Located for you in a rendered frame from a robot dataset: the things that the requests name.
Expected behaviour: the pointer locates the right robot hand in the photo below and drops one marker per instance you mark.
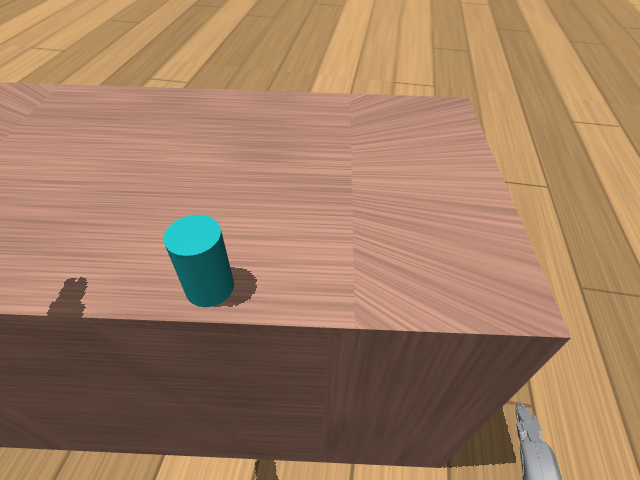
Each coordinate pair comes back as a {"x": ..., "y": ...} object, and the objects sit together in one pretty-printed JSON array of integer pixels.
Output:
[{"x": 537, "y": 458}]

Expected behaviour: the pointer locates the can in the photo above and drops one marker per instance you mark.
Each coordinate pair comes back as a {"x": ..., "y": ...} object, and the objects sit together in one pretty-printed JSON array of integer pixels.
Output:
[{"x": 196, "y": 248}]

